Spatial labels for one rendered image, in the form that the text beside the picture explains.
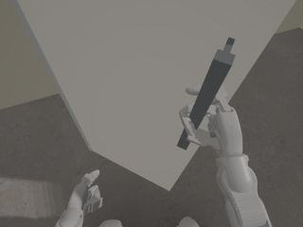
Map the handle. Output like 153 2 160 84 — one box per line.
177 37 236 150

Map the robot right forearm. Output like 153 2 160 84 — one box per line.
215 153 273 227

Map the fridge door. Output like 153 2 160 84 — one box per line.
17 0 296 191

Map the left robot hand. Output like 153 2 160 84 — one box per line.
67 169 103 216

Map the robot left forearm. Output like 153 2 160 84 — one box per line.
55 207 84 227

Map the right robot hand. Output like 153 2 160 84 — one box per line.
179 84 243 157

